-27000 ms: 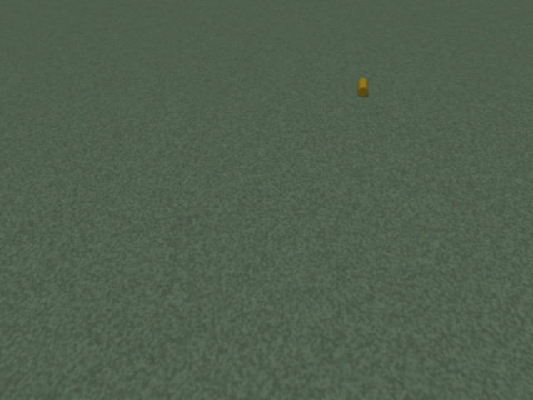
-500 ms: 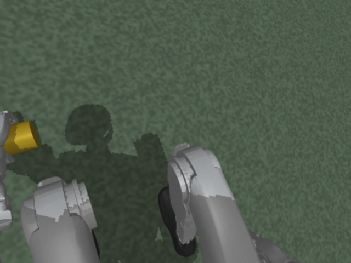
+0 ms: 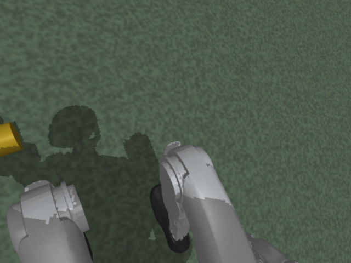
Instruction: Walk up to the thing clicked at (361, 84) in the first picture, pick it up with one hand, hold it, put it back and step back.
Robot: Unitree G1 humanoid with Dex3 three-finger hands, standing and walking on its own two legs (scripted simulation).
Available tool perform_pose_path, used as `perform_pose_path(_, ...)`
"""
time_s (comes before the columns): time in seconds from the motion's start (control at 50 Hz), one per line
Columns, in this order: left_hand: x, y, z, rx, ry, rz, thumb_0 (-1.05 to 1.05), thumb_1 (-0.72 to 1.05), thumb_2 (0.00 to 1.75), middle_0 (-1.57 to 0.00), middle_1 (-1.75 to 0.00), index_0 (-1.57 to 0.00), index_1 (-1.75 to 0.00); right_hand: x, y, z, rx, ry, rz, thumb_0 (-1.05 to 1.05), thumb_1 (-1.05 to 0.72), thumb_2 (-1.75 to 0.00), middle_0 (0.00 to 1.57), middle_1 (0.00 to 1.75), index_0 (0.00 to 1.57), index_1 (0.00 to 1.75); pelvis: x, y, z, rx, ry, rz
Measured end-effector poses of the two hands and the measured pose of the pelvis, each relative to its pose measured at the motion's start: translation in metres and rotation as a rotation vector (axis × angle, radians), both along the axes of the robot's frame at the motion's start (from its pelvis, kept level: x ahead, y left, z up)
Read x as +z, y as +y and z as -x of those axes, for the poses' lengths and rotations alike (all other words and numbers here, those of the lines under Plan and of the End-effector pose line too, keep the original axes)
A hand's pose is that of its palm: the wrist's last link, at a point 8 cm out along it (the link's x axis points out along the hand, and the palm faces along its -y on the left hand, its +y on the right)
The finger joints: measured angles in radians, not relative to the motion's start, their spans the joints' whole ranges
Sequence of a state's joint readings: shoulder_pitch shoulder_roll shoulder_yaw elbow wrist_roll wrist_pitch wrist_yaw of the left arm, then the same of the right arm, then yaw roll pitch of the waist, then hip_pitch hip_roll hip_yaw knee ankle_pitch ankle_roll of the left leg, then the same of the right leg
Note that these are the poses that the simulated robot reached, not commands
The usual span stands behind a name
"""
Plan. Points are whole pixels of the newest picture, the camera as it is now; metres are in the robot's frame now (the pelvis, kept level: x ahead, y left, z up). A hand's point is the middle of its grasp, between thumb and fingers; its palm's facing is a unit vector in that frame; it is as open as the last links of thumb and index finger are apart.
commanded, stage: open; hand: left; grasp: from above
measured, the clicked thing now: out of the picture +0.42 +0.31 -0.26
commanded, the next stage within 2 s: withdraw in 0.90 s
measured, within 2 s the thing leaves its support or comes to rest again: rests again in 0.42 s
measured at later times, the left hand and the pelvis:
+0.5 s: hand out of the picture +0.42 +0.31 -0.24, palm faces -0.42 -0.16 -0.89, open 11.6 cm; pelvis +0.00 +0.00 +0.00, yaw -1 degrees
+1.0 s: hand out of the picture +0.41 +0.31 -0.24, palm faces -0.44 -0.16 -0.88, open 13.8 cm; pelvis +0.00 +0.00 +0.00, yaw -1 degrees
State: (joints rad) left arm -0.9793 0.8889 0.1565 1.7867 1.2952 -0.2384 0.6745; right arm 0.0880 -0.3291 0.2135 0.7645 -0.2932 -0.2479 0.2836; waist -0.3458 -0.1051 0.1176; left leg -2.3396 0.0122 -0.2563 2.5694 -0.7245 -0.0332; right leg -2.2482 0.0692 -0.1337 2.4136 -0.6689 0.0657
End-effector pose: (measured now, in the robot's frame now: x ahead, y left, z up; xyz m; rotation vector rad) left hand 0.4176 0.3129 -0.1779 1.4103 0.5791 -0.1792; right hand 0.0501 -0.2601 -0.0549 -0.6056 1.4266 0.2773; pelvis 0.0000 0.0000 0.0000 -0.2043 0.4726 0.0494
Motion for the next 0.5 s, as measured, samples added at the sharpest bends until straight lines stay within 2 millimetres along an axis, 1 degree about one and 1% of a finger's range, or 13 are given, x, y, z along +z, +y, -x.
perform_pose_path(0.1,-0.0002,-0.0002,0.0005,-0.008,-0.005,-0.001,0.0,0.03,0.38,-0.84,-0.31,-0.83,-0.34,0.0014,0.0023,0.0007,0.015,-0.006,-0.004,0.0,-0.9,-0.9,0.2,0.3,0.2,0.3,-0.0001,0.0007,0.0016,-0.003,-0.01,0.004)
perform_pose_path(0.24,-0.0023,-0.0009,0.003,-0.026,-0.008,-0.006,-0.01,0.01,0.53,-0.75,-0.42,-0.73,-0.46,0.0034,0.0052,-0.0017,0.031,-0.014,-0.008,0.0,-0.9,-0.9,0.2,0.3,0.21,0.3,0.0005,0.0021,0.0027,-0.005,-0.014,0.011)
perform_pose_path(0.36,-0.0059,-0.0013,0.0005,-0.026,-0.024,-0.007,0.0,-0.03,0.67,-0.63,-0.54,-0.6,-0.58,0.0064,0.0069,-0.0051,0.049,-0.013,-0.014,0.0,-0.9,-0.9,0.2,0.3,0.21,0.3,0.0011,0.0028,0.0023,-0.005,-0.012,0.016)
perform_pose_path(0.5,-0.0077,-0.0005,-0.0053,-0.008,-0.033,-0.012,0.0,-0.16,0.8,-0.46,-0.68,-0.43,-0.72,0.0089,0.0064,-0.007,0.046,-0.012,-0.013,0.0,-0.9,-0.9,0.2,0.3,0.21,0.3,0.0014,0.0036,0.0009,-0.005,-0.005,0.023)
